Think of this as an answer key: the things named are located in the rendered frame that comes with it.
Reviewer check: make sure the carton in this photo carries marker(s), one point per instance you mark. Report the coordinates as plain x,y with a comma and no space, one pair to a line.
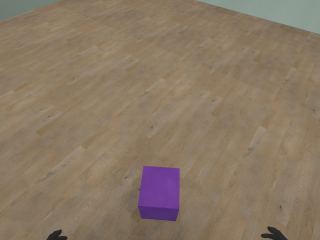
159,197

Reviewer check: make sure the robot left hand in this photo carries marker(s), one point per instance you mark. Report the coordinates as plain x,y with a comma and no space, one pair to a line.
55,236

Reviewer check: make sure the robot right hand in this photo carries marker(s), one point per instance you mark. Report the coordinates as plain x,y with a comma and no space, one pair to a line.
276,234

